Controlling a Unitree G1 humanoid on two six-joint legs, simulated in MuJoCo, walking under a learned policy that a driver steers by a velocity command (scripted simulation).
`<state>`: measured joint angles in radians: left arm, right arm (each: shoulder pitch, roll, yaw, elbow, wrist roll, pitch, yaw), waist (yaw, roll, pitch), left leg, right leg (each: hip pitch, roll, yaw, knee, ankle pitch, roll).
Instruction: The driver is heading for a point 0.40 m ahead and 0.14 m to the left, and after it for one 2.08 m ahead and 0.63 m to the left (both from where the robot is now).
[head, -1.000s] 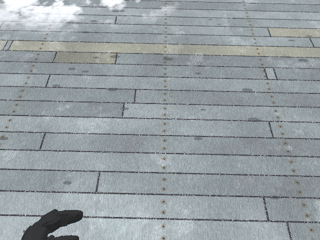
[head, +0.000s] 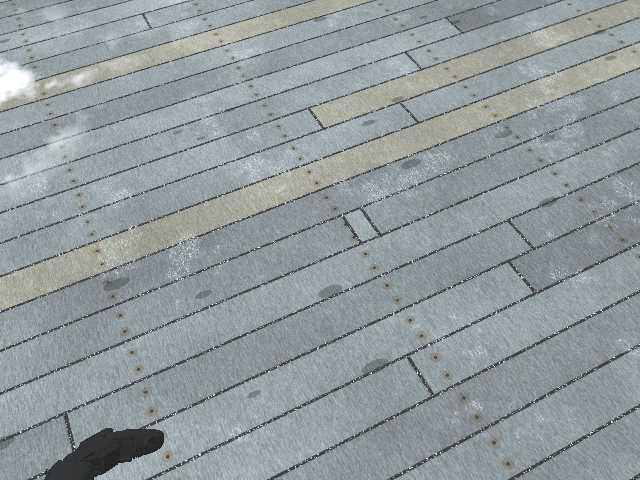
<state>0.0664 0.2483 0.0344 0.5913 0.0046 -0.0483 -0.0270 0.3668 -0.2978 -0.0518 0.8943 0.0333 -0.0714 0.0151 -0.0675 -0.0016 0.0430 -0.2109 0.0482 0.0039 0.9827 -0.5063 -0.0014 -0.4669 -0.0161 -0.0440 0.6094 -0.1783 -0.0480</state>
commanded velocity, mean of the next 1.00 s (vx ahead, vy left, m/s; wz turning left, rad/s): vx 0.29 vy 0.00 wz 0.41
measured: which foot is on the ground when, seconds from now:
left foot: up 0.00-0.44, down 0.46-1.00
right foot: down 0.00-0.46, up 0.48-0.94, down 0.96-1.00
